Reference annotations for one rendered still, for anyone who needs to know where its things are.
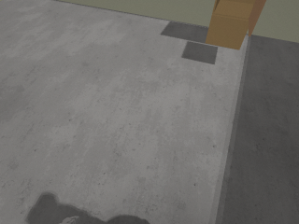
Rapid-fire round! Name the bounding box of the cupboard door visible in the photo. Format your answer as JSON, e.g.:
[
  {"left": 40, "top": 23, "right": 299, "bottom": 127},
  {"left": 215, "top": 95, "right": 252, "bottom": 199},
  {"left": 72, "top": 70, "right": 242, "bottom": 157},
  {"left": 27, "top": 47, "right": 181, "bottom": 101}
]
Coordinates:
[{"left": 249, "top": 0, "right": 266, "bottom": 36}]

